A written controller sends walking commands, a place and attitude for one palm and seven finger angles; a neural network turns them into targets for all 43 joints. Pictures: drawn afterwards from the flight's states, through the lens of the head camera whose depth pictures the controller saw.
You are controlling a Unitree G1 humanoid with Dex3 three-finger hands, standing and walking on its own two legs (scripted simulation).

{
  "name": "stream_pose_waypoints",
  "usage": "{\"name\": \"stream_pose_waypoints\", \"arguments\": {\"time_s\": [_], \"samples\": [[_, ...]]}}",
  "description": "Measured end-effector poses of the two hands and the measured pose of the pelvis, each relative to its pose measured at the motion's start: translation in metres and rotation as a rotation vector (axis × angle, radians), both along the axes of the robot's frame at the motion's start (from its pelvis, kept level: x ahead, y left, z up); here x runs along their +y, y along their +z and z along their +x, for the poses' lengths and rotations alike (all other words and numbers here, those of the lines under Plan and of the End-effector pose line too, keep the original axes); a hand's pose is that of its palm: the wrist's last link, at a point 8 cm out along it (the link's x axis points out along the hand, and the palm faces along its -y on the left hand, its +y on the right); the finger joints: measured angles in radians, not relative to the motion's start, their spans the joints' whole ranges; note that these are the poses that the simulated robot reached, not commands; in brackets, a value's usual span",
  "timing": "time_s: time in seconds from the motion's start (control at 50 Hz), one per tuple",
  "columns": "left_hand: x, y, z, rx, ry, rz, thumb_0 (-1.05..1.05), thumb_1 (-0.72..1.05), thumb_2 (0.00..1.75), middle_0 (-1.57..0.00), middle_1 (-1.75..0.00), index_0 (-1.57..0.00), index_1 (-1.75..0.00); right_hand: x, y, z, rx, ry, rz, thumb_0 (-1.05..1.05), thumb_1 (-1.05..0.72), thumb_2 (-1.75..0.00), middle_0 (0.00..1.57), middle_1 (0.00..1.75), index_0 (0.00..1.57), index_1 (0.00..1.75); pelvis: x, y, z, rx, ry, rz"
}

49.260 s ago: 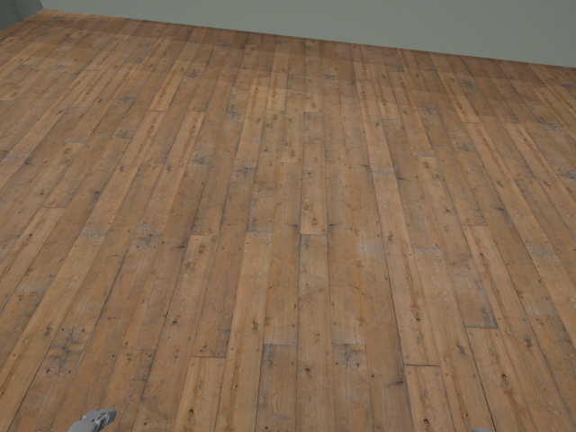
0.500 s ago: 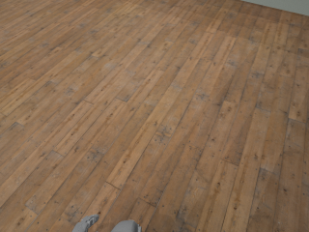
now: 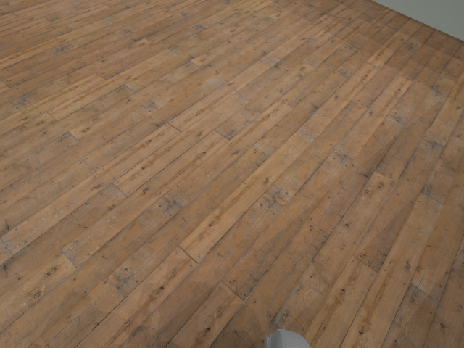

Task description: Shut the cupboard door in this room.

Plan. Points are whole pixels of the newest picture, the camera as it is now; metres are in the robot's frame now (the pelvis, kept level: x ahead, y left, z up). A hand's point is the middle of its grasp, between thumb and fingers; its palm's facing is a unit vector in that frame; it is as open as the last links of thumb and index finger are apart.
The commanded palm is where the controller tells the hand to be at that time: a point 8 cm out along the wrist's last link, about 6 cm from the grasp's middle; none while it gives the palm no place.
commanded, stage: turn or walk to find it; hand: left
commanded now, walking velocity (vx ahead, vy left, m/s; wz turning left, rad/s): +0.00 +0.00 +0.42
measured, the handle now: out of the picture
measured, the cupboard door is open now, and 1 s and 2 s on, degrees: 49 46 46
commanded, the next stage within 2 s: none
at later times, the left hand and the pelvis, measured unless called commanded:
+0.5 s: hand out of the picture +0.03 +0.18 -0.15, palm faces +0.18 -0.95 -0.26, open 7.3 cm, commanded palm none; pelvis -0.02 -0.02 +0.01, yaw +13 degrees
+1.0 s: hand out of the picture -0.01 +0.23 -0.16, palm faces +0.43 -0.88 -0.21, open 7.4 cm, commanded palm none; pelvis -0.03 +0.01 +0.00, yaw +26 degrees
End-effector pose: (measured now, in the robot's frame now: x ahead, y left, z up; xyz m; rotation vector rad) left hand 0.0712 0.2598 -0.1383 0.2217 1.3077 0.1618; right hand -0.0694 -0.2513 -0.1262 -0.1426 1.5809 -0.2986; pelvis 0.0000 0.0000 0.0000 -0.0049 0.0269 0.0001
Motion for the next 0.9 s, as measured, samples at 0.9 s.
{"name": "stream_pose_waypoints", "arguments": {"time_s": [0.9], "samples": [[0.019,0.004,-0.118,-0.086,0.404,-0.047,0.01,0.91,0.90,-0.20,-0.30,-0.20,-0.30,0.066,0.004,0.164,-0.271,0.510,0.058,0.00,-0.91,-0.90,0.20,0.30,0.20,0.30,0.024,0.008,-0.037,0.022,0.396,-0.015]]}}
